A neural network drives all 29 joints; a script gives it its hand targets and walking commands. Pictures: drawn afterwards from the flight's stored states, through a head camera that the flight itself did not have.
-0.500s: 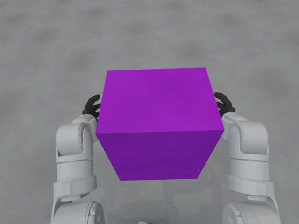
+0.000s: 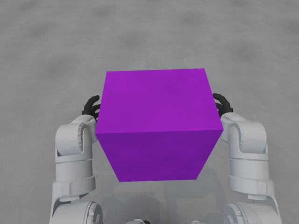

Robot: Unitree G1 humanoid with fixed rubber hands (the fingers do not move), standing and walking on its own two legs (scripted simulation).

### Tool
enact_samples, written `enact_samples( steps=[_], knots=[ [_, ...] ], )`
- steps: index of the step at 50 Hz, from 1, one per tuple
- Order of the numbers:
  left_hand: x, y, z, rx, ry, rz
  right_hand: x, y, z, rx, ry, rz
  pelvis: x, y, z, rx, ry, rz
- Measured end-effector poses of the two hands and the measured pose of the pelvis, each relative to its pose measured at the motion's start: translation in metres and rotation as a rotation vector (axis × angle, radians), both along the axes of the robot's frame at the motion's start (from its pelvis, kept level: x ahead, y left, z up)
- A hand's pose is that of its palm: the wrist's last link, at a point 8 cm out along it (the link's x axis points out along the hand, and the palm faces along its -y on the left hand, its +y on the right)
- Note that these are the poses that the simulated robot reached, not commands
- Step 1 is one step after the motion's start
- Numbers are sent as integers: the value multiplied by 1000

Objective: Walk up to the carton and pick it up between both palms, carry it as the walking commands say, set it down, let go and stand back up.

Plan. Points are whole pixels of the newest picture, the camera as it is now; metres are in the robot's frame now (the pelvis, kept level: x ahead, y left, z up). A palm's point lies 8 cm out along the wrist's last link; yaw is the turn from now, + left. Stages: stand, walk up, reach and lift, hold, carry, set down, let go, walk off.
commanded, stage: carry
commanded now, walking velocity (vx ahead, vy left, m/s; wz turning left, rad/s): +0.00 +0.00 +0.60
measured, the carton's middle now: (156, 131) +0.36 +0.02 +0.03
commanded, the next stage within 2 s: none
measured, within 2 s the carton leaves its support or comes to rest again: neither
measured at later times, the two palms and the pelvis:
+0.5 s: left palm (29, 183) +0.20 +0.28 +0.09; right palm (179, 138) +0.30 -0.03 +0.09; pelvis -0.07 +0.01 +0.00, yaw +18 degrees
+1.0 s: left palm out of the picture +0.04 +0.33 +0.09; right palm (137, 167) +0.23 +0.06 +0.10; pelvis -0.15 +0.00 -0.01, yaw +36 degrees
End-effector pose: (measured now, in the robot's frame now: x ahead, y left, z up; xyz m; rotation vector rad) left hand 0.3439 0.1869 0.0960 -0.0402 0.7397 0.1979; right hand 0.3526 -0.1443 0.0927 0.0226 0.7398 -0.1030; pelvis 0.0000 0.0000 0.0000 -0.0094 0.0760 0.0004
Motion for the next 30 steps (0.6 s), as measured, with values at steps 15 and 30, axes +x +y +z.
enact_samples(
  steps=[15, 30],
  knots=[
    [-71, 29, 16, 24, -23, 130, -20, 34, 18, 21, -24, 133, -40, 3, 4, 47, -11, 220],
    [-180, 113, 4, 15, 4, 362, -62, 138, 1, 7, 1, 368, -91, 1, -1, -2, -4, 366]
  ],
)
